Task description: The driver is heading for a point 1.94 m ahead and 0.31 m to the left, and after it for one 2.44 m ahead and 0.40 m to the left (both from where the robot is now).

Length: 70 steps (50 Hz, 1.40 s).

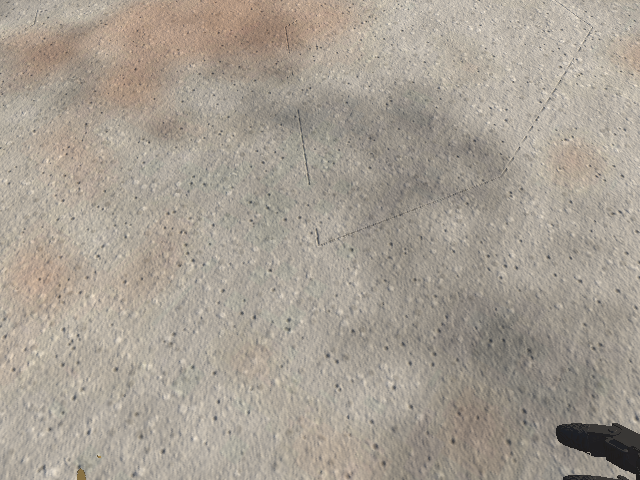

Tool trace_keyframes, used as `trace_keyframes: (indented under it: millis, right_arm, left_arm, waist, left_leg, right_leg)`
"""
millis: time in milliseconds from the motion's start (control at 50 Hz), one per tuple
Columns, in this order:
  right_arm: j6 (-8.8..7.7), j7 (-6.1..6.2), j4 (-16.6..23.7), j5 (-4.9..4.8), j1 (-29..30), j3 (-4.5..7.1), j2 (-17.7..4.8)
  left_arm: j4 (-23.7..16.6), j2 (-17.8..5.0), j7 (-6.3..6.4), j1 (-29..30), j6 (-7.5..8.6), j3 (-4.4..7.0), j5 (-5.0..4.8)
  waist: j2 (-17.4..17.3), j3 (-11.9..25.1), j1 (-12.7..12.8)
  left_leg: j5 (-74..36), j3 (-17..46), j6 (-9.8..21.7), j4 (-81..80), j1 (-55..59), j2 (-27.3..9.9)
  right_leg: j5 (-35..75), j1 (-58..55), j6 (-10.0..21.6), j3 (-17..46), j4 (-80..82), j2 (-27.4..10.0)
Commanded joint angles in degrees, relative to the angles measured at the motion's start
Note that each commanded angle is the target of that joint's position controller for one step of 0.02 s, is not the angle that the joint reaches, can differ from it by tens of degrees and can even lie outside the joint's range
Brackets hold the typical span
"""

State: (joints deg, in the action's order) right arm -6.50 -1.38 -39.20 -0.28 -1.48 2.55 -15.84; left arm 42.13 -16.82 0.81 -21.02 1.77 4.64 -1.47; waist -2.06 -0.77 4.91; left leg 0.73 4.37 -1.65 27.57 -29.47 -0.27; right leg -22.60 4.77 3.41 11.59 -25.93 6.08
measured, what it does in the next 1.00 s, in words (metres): walks ahead: left foot, then right foot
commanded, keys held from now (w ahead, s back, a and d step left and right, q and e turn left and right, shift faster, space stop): e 0.08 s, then no key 0.28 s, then q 0.64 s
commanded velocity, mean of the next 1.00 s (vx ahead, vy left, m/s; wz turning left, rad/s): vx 0.11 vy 0.00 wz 0.06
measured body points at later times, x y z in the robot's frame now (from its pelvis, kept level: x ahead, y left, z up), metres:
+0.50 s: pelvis +0.14 +0.01 +0.00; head +0.16 -0.01 +0.45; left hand +0.36 +0.23 -0.08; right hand +0.21 -0.27 -0.12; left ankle +0.15 +0.13 -0.73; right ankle +0.16 -0.12 -0.73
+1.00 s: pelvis +0.15 +0.04 +0.01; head +0.19 +0.07 +0.46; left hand +0.28 +0.34 -0.10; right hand +0.31 -0.23 -0.08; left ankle +0.15 +0.11 -0.73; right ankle +0.17 -0.13 -0.65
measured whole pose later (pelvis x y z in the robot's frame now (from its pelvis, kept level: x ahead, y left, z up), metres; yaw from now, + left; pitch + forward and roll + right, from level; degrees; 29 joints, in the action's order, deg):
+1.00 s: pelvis +0.15 +0.04 +0.01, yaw +9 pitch +2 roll -3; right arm 1.1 0.9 -42.1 -0.5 -11.4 3.2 -17.2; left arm 39.9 -17.7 3.8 -6.3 -1.5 5.7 -0.1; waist 1.1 -3.0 -1.2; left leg 11.9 3.7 4.2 26.4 -16.2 2.6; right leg -22.0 30.7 -4.7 3.6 -61.7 0.6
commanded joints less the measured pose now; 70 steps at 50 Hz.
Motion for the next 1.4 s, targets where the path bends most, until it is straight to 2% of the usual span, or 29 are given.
trace_keyframes:
  millis: [20,40,60,80,120,160,220,360,400,420,460,480,540,660,740,760,780,800,820,860,900,1040,1200,1260,1280,1300,1320,1360,1400]
  right_arm:
    - [-1.81,0.62,2.5,1.20,-7.0,3.89,-10.0]
    - [-1.71,1.14,2.3,2.34,-14.6,4.71,-13.8]
    - [-0.67,0.60,0.8,2.84,-16.1,5.07,-15.8]
    - [-0.11,0.43,2.5,1.26,-14.1,3.74,-9.9]
    - [1.08,0.65,3.1,1.29,-9.7,2.17,-5.8]
    - [1.52,0.56,1.8,1.60,-7.3,1.72,-5.3]
    - [1.53,0.64,-0.1,1.62,-5.7,2.10,-6.7]
    - [3.54,0.83,-3.5,-0.06,-5.6,2.22,-8.9]
    - [3.76,0.35,-4.5,-0.58,-4.8,1.12,-6.9]
    - [3.66,0.07,-5.4,-0.78,-6.2,0.35,-5.3]
    - [2.98,-0.80,-6.2,1.60,-13.0,-0.72,-2.9]
    - [3.56,-0.37,-6.0,0.76,-12.3,-1.04,-2.6]
    - [5.40,0.90,-5.0,0.18,-7.3,0.40,-7.9]
    - [7.26,0.59,-3.5,-0.39,-8.8,1.44,-6.1]
    - [8.65,-0.14,-4.2,-0.43,-12.1,2.20,-5.3]
    - [8.70,-0.11,-4.0,0.14,-12.5,2.71,-6.5]
    - [8.42,0.77,-2.8,0.57,-12.8,4.44,-13.4]
    - [7.72,0.34,-2.0,2.32,-14.9,4.71,-16.5]
    - [6.47,0.13,-1.3,2.95,-14.8,4.10,-15.0]
    - [5.65,0.87,-0.3,0.75,-9.2,3.72,-12.9]
    - [6.29,1.86,0.2,-0.41,-7.5,2.98,-11.1]
    - [7.65,3.44,1.5,-0.44,-9.6,3.58,-11.7]
    - [8.78,2.70,3.8,-0.61,-6.7,4.30,-12.2]
    - [9.41,3.00,4.9,-1.69,-4.3,4.17,-11.4]
    - [9.43,3.20,5.2,-1.59,-5.4,3.75,-9.7]
    - [9.29,2.98,4.7,-0.47,-9.7,2.84,-6.2]
    - [8.62,3.03,6.0,-0.72,-8.7,4.11,-9.9]
    - [8.56,3.09,3.3,-0.31,-10.7,5.65,-13.7]
    - [9.55,3.41,1.9,-0.23,-11.4,4.98,-10.5]
  left_arm:
    - [-4.5,-5.8,0.31,3.3,0.19,1.33,0.36]
    - [-6.3,-2.8,0.53,2.8,0.17,0.23,1.62]
    - [-7.4,-1.4,0.54,-6.8,0.41,-0.27,0.07]
    - [-5.1,-7.8,0.75,-7.4,-0.03,0.93,-0.19]
    - [-6.2,-9.4,1.01,1.6,-1.34,1.71,0.54]
    - [-6.9,-6.9,0.91,2.6,-2.32,1.55,0.62]
    - [-7.1,-3.1,1.03,2.9,-3.00,0.36,0.79]
    - [-8.4,-3.5,0.00,9.8,-3.34,-0.29,1.37]
    - [-7.6,-2.3,-0.08,9.1,-3.11,-0.42,1.88]
    - [-7.6,-3.2,0.08,9.2,-2.92,-0.23,2.40]
    - [-9.3,-9.3,1.35,10.6,-3.24,0.72,3.21]
    - [-8.7,-6.3,1.10,13.0,-3.34,0.18,2.99]
    - [-8.9,-7.2,0.77,13.5,-2.81,0.90,2.57]
    - [-8.3,-7.7,2.64,12.6,-2.80,1.86,1.74]
    - [-8.3,-8.2,2.78,18.7,-2.91,2.28,0.73]
    - [-7.3,-7.2,2.66,17.1,-3.08,2.22,0.46]
    - [-7.6,-4.2,2.45,14.2,-3.17,1.58,1.87]
    - [-10.9,-3.2,2.81,21.4,-3.03,0.84,2.08]
    - [-10.1,-4.7,2.95,20.9,-2.83,1.37,1.79]
    - [-7.4,-5.9,3.21,17.5,-2.92,2.08,1.69]
    - [-6.4,-6.1,3.44,16.0,-2.85,2.42,1.97]
    - [-6.2,-4.1,2.67,16.9,-1.84,1.56,1.29]
    - [-5.6,-5.1,0.70,15.5,0.17,1.77,0.65]
    - [-4.0,-5.3,-0.10,10.9,0.92,2.15,0.65]
    - [-3.7,-7.5,0.03,9.7,0.84,2.78,1.20]
    - [-4.9,-10.7,0.45,11.0,0.29,3.07,2.12]
    - [-5.0,-12.1,0.02,11.5,0.23,3.17,4.29]
    - [-6.3,-6.9,0.11,15.9,0.52,1.66,2.87]
    - [-6.1,-5.5,0.29,16.8,0.30,0.90,1.41]
  waist:
    - [8.7,6.5,-7.8]
    - [0.6,15.5,-10.0]
    - [-19.9,21.5,-4.8]
    - [-11.6,18.1,-5.7]
    - [-1.7,9.0,-6.6]
    - [-3.0,5.0,-4.2]
    - [-5.2,5.5,-3.3]
    - [-4.8,7.4,-5.2]
    - [-3.8,6.3,-3.6]
    - [-2.9,5.5,-3.3]
    - [8.9,8.5,-7.9]
    - [12.3,9.3,-7.7]
    - [10.2,2.9,-5.0]
    - [12.9,5.7,-4.9]
    - [10.0,4.9,-7.8]
    - [6.7,3.8,-7.7]
    - [-9.7,3.5,-5.4]
    - [-17.1,3.1,-9.5]
    - [-8.6,5.3,-9.5]
    - [-2.1,4.5,-6.2]
    - [-3.0,5.3,-5.1]
    - [-5.1,5.5,-6.5]
    - [-7.4,5.0,-6.6]
    - [-6.7,5.8,-3.5]
    - [-3.7,6.9,-3.9]
    - [9.7,7.8,-7.1]
    - [17.8,4.5,-7.0]
    - [9.6,2.8,-7.7]
    - [8.8,1.7,-7.1]
  left_leg:
    - [-1.5,0.6,4.3,-3.2,19.0,-2.6]
    - [-11.6,10.5,7.8,-0.4,34.2,-13.5]
    - [-12.5,34.6,17.5,-4.1,47.9,-25.5]
    - [-7.8,34.0,16.5,-4.6,44.8,-24.9]
    - [-17.2,16.8,13.8,-4.7,31.9,-19.2]
    - [-22.7,8.7,13.5,-6.9,22.0,-15.3]
    - [-27.6,3.6,15.4,-9.7,18.8,-14.1]
    - [-16.2,-0.3,14.5,-9.7,19.2,-13.9]
    - [-7.0,0.3,12.3,-7.6,16.4,-11.9]
    - [-1.6,0.4,9.3,-6.4,14.1,-9.8]
    - [20.9,-3.5,2.5,-0.7,6.6,-2.7]
    - [20.2,-4.5,1.3,-1.1,11.5,-2.8]
    - [11.8,-4.8,1.0,3.4,7.5,-1.4]
    - [25.8,-6.0,1.4,18.8,4.2,-1.3]
    - [16.3,-8.5,3.2,9.4,13.0,-0.5]
    - [8.3,-5.8,4.9,3.4,16.0,-0.6]
    - [-9.3,12.0,9.7,-4.7,21.3,-11.4]
    - [-18.5,28.5,20.6,-10.0,22.9,-21.0]
    - [-17.0,26.2,22.0,-9.4,24.6,-21.0]
    - [-13.1,17.5,16.6,-7.0,24.7,-15.4]
    - [-13.6,14.7,14.5,-6.9,23.5,-12.6]
    - [-4.0,16.3,14.4,-7.5,25.7,-10.1]
    - [-3.1,24.7,14.5,-5.8,20.9,-8.9]
    - [-3.0,25.0,11.2,-2.2,18.8,-5.7]
    - [5.5,22.7,8.3,1.6,14.2,-2.9]
    - [25.5,12.8,4.7,14.3,7.4,4.3]
    - [38.3,6.5,1.8,25.7,-1.5,8.8]
    - [31.8,7.1,-1.1,38.5,-1.9,5.0]
    - [26.9,6.6,-3.3,41.5,-3.0,5.0]
  right_leg:
    - [25.4,4.8,3.5,9.2,-9.7,-8.8]
    - [13.1,12.7,0.4,3.6,-26.7,-4.2]
    - [-16.5,31.0,-3.0,-0.9,-42.3,1.8]
    - [-14.2,35.2,-4.4,1.1,-49.2,-3.1]
    - [-7.7,34.3,-6.3,-2.7,-49.8,-5.7]
    - [-5.5,29.5,-6.5,-4.2,-44.5,-8.0]
    - [-2.0,25.2,-7.2,-6.9,-34.4,-7.6]
    - [9.6,14.1,-5.8,-9.7,-12.8,-7.8]
    - [15.6,6.2,-4.1,-10.4,-1.1,-6.9]
    - [20.9,1.4,-2.8,-9.3,4.9,-7.6]
    - [40.8,-8.3,3.4,1.2,0.8,-20.9]
    - [27.4,-0.8,5.3,0.5,2.1,-20.3]
    - [20.0,2.3,2.0,-3.3,2.3,-15.4]
    - [35.6,1.9,8.3,0.0,1.5,-25.5]
    - [29.3,9.3,4.4,-7.7,-2.3,-22.9]
    - [21.1,12.6,0.9,-11.3,-7.2,-20.0]
    - [5.8,22.1,-5.3,-19.2,-22.6,-12.7]
    - [-17.2,32.7,-7.0,-13.7,-34.3,-4.1]
    - [-17.5,34.0,-6.6,-7.6,-42.0,-5.8]
    - [-8.1,34.9,-6.3,-6.4,-42.4,-7.5]
    - [-2.2,32.1,-7.3,-6.4,-41.4,-7.5]
    - [3.3,29.2,-9.3,-6.0,-26.2,-5.6]
    - [1.5,18.1,-7.7,-5.7,-11.2,-3.4]
    - [12.2,8.7,-5.7,-7.2,4.5,-3.5]
    - [17.1,2.3,-3.7,-3.7,6.9,-9.1]
    - [27.6,-2.3,1.3,7.7,8.0,-21.2]
    - [33.9,2.2,10.9,18.5,9.1,-28.3]
    - [28.8,4.7,10.6,10.6,8.1,-24.5]
    - [27.9,3.9,8.5,4.8,7.0,-20.2]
